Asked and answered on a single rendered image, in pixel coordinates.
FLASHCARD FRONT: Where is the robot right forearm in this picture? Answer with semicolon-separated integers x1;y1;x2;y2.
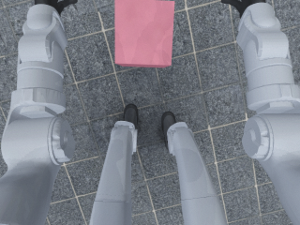
236;2;300;114

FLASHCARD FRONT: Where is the carton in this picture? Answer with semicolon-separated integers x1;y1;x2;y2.
114;0;175;68

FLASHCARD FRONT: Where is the robot left shin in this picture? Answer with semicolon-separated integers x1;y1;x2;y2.
110;121;135;138

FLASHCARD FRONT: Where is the robot left thigh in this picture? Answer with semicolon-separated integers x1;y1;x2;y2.
89;125;138;225

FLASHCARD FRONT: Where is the robot left hand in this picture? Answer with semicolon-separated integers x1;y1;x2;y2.
34;0;78;16

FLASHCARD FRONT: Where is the robot left upper arm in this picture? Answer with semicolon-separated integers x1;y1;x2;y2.
0;116;76;225

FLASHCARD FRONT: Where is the robot left forearm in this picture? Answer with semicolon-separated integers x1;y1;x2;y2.
1;4;68;162

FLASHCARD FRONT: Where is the robot right upper arm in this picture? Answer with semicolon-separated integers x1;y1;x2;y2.
242;113;300;225

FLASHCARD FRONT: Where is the robot right hand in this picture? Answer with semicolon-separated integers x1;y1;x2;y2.
221;0;266;19

